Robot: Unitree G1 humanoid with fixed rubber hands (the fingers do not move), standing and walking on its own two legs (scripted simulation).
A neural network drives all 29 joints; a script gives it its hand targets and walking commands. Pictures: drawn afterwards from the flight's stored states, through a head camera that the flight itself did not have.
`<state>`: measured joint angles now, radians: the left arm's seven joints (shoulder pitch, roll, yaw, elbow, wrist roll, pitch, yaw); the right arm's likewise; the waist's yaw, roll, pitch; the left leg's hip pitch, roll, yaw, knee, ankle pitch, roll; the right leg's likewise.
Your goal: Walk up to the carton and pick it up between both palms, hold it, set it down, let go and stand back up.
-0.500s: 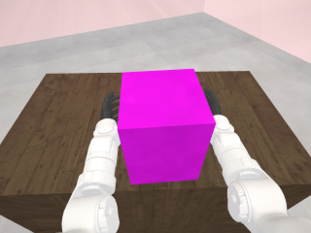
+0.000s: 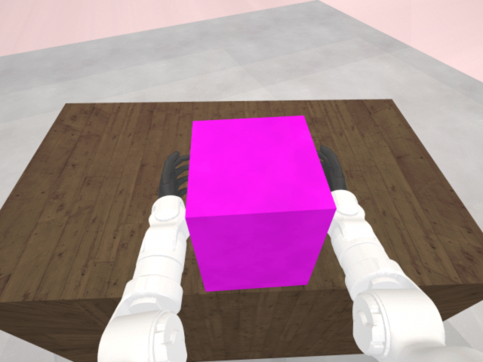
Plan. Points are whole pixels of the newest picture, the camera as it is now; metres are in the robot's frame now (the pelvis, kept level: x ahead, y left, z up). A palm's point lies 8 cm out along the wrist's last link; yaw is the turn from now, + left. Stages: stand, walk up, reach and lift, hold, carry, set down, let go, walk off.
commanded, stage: set down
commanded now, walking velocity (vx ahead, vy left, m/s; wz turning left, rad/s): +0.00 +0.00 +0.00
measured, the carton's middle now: (252, 206) +0.37 -0.01 +0.04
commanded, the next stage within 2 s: none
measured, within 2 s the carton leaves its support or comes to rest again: neither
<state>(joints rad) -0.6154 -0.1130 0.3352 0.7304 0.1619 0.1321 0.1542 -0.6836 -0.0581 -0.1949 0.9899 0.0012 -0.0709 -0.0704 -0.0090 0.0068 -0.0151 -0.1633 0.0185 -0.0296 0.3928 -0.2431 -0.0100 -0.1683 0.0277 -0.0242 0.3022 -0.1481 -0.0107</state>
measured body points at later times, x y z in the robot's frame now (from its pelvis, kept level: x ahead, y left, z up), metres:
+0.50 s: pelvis +0.00 +0.00 +0.00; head +0.01 +0.01 +0.45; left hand +0.39 +0.13 +0.07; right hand +0.40 -0.17 +0.07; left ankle -0.02 +0.12 -0.75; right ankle +0.01 -0.11 -0.75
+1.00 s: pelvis -0.01 -0.01 +0.00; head +0.02 +0.00 +0.45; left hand +0.39 +0.13 +0.06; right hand +0.39 -0.17 +0.06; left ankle -0.02 +0.12 -0.75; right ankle +0.01 -0.11 -0.75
